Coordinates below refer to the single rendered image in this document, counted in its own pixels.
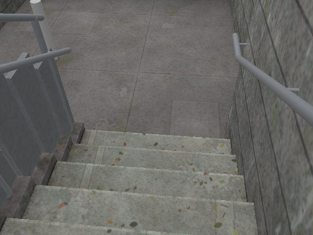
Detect stairs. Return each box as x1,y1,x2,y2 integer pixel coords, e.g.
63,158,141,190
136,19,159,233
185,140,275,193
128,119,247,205
0,129,258,235

